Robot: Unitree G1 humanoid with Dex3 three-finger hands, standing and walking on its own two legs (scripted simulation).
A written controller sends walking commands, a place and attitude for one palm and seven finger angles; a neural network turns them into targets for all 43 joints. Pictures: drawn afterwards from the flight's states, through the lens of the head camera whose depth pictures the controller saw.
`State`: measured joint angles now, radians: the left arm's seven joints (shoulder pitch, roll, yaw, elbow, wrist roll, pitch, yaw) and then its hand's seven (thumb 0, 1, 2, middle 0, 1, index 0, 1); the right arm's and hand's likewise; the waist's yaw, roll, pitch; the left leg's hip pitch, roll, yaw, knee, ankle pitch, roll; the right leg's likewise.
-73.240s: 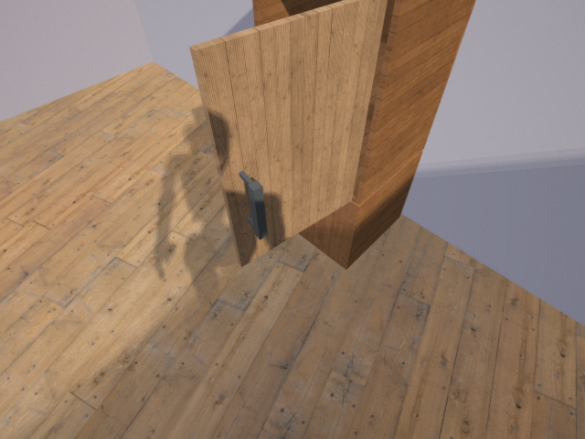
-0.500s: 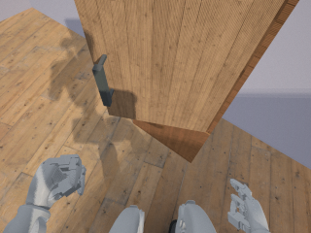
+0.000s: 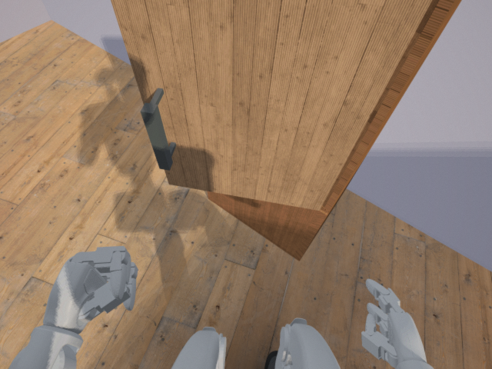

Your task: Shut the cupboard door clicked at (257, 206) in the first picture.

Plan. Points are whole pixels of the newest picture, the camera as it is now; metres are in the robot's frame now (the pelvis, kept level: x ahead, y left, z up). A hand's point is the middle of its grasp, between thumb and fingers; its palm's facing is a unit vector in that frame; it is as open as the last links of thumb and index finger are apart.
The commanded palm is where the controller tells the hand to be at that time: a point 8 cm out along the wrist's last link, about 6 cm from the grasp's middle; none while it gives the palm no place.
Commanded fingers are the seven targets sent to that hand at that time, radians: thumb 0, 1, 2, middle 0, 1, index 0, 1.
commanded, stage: bring the fist close to the handle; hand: left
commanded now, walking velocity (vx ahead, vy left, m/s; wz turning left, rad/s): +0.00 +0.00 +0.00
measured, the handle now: (162, 131) +0.53 +0.20 +0.02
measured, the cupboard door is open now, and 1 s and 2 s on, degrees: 26 26 22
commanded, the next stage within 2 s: push the door shut along its arc in 1.32 s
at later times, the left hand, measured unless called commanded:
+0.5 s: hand (148, 223) +0.33 +0.18 +0.03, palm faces -0.14 -0.99 -0.01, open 3.1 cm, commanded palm +0.32 +0.23 +0.03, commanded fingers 0.00 0.90 0.90 -1.30 -1.50 -1.30 -1.50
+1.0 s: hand (169, 174) +0.43 +0.17 +0.02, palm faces -0.13 -0.99 -0.02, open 3.1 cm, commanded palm +0.40 +0.22 +0.03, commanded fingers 0.00 0.90 0.90 -1.30 -1.50 -1.30 -1.50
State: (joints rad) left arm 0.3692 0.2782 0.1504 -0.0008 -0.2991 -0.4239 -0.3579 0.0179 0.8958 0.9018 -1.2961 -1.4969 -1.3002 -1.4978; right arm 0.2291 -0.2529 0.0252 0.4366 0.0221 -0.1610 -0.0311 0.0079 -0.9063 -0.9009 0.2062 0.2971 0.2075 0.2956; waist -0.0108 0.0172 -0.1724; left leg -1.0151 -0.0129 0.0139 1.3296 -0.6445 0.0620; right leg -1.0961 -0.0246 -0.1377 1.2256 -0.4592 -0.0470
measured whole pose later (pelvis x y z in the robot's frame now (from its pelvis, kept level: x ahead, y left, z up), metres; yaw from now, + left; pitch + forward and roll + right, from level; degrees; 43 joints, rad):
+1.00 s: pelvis -0.01 +0.00 -0.01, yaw -1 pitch +24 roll -2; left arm -0.56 0.35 0.24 0.84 -0.19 -0.46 -0.32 0.02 0.90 0.90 -1.30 -1.50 -1.30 -1.50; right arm 0.27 -0.28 0.03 0.58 0.01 -0.05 -0.02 0.00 -0.91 -0.90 0.21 0.30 0.21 0.30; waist -0.10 0.02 -0.15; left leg -1.13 -0.02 0.04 1.33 -0.61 0.07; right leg -1.22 -0.03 -0.11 1.23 -0.43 -0.04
